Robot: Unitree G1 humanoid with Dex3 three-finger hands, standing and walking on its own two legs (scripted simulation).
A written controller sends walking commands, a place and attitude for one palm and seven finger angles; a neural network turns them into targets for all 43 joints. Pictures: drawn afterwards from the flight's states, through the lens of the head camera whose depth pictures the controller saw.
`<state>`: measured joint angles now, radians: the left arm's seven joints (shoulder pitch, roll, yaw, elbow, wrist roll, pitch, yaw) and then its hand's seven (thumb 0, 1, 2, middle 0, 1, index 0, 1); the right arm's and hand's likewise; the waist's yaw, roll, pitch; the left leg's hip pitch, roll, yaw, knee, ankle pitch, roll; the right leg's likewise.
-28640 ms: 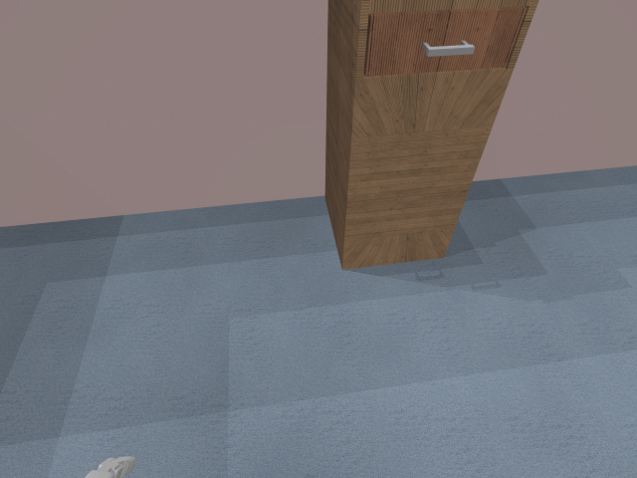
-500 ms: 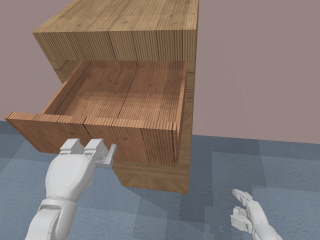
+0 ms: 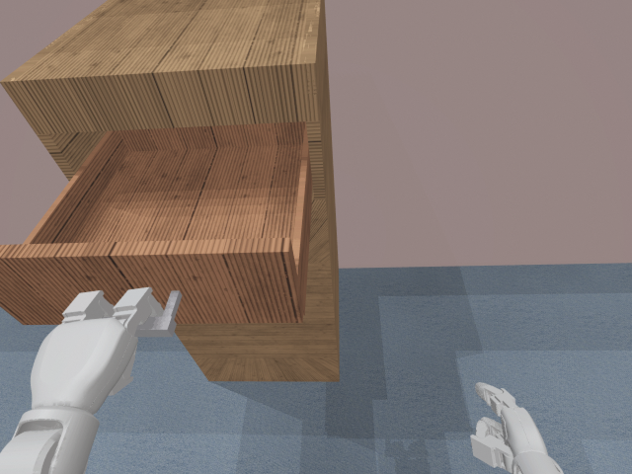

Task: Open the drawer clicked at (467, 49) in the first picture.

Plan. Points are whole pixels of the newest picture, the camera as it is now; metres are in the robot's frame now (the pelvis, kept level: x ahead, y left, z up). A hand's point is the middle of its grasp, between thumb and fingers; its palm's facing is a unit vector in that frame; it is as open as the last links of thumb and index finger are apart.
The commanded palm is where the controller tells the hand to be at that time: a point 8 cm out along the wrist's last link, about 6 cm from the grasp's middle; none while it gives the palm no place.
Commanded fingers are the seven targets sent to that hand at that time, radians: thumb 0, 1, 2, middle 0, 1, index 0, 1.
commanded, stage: pull the drawer open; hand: left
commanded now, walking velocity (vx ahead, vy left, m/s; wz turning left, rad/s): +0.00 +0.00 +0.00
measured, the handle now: (128, 313) +0.26 +0.25 +0.11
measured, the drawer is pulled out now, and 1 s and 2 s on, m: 0.25 0.29 0.29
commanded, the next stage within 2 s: open the thumb to release the handle in 0.52 s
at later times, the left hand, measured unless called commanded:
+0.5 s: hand (104, 415) +0.16 +0.24 +0.08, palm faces +0.09 -0.12 -0.99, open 5.5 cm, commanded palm +0.11 +0.24 +0.13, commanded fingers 0.00 0.90 0.90 -0.40 -1.35 -0.40 -1.35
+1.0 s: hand (99, 411) +0.16 +0.24 +0.09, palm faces +0.05 -0.08 -1.00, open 9.6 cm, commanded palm +0.12 +0.26 +0.13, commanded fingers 0.00 -0.50 0.30 -0.30 -1.20 -0.30 -1.20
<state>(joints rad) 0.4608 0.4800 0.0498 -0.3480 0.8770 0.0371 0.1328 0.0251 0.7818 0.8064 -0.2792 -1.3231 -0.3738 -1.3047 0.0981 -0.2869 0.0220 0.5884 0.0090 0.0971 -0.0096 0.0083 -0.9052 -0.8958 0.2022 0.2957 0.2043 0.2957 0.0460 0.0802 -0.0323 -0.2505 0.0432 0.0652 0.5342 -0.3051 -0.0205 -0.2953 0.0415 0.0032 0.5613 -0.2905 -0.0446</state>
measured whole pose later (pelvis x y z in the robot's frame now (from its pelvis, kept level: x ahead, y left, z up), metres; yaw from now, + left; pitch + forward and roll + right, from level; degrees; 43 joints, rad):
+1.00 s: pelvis -0.01 +0.00 +0.00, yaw +1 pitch -1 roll +0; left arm 0.53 0.50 0.01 -0.39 0.91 -0.01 0.17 0.01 0.13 0.57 -0.38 -1.27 -0.36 -1.27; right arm 0.08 -0.26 0.04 0.61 0.00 0.09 -0.02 0.01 -0.90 -0.90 0.20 0.30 0.20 0.30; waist 0.10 0.10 -0.01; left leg -0.22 0.04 0.04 0.53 -0.29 -0.01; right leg -0.25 0.04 -0.02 0.54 -0.27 -0.04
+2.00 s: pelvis -0.02 +0.02 +0.01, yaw +3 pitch -5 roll +0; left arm 0.31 0.51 -0.03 -0.46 0.87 0.15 0.01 0.00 -0.49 0.30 -0.34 -1.20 -0.38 -1.23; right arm 0.04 -0.26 0.05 0.63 0.02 0.11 -0.01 0.01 -0.90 -0.90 0.20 0.30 0.20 0.30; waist 0.13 0.13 0.02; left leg -0.13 0.00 0.03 0.44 -0.23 0.02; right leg -0.13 0.00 -0.03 0.43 -0.21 -0.01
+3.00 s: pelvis -0.05 +0.01 +0.00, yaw +3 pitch -4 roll +1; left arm 0.01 0.65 0.07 -0.50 0.70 0.20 -0.24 0.00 -0.50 0.30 -0.32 -1.20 -0.32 -1.20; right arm 0.03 -0.29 0.07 0.62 0.05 0.07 0.01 0.01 -0.91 -0.90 0.20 0.30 0.20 0.30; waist 0.11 0.16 0.01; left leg -0.19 0.00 0.02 0.48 -0.21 0.00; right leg -0.22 0.00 -0.04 0.51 -0.22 -0.03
